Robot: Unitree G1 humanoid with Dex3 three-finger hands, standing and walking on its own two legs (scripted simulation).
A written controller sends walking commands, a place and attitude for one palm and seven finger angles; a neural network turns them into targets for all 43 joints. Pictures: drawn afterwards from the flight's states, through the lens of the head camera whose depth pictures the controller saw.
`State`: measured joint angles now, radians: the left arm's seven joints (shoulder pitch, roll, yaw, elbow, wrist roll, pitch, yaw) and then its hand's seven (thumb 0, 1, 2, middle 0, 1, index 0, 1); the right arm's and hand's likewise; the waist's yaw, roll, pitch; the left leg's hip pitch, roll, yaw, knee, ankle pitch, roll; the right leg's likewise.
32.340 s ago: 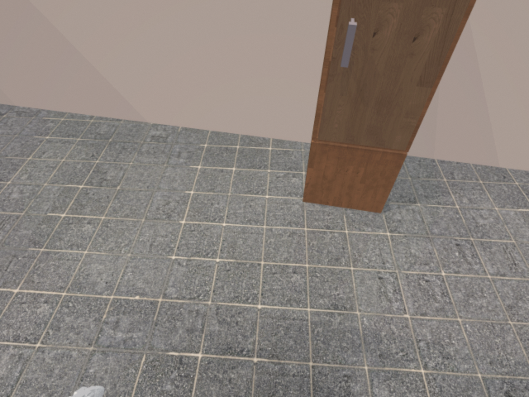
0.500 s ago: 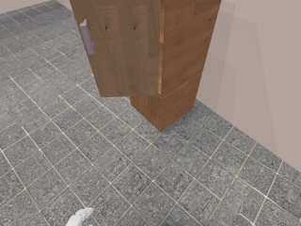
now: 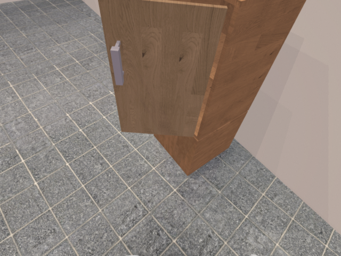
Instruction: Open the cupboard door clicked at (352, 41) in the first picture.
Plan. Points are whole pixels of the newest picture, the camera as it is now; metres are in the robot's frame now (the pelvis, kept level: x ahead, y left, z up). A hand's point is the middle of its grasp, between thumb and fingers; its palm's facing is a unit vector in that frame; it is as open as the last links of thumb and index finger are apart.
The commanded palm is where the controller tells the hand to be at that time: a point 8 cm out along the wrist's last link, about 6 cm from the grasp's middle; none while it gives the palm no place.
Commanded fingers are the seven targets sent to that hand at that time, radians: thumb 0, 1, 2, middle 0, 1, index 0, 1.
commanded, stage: come to a stop and stand still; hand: left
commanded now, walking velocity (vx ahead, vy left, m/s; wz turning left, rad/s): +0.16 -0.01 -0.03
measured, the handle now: (119, 63) +0.65 +0.24 +0.07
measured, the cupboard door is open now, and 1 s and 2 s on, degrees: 51 51 51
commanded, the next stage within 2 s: look again from close up in 1.28 s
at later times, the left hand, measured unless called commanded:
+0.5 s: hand (110, 243) +0.17 +0.17 -0.17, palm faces +0.03 -0.98 -0.20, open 7.3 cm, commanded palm none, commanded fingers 0.00 0.90 0.90 -0.20 -0.30 -0.20 -0.30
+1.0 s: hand out of the picture +0.07 +0.18 -0.16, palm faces +0.03 -0.97 -0.22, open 7.4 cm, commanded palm none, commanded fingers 0.00 0.90 0.90 -0.20 -0.30 -0.20 -0.30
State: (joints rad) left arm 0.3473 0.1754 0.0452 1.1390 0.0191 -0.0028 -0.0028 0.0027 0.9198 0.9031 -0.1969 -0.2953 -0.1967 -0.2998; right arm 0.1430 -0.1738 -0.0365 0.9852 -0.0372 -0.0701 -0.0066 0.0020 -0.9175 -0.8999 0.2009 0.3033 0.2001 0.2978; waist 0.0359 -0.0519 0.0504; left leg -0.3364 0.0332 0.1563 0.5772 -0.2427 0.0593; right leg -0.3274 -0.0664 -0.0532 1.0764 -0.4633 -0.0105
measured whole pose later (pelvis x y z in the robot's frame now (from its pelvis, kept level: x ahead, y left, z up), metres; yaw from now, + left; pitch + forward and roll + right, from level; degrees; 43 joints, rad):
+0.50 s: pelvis +0.09 +0.00 +0.00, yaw +1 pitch +0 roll +0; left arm 0.12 0.16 0.03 1.02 0.02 0.02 0.04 0.00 0.91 0.90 -0.20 -0.30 -0.20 -0.30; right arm 0.24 -0.15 -0.05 1.09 0.00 0.05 -0.03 0.00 -0.91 -0.90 0.20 0.30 0.20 0.30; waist -0.02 -0.01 0.09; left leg -0.27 0.01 0.07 0.70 -0.48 -0.04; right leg -0.29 -0.07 -0.09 0.56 -0.27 0.01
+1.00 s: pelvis +0.06 -0.01 +0.01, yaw +0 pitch -1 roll +1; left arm 0.26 0.17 0.01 1.10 0.01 0.01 0.03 0.00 0.91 0.90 -0.20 -0.30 -0.20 -0.30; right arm 0.20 -0.17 -0.03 1.09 -0.01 0.01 -0.02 0.00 -0.92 -0.90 0.21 0.30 0.20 0.30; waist 0.00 0.00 0.03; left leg -0.19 0.01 0.10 0.43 -0.22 0.01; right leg -0.13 -0.03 -0.01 0.46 -0.32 0.01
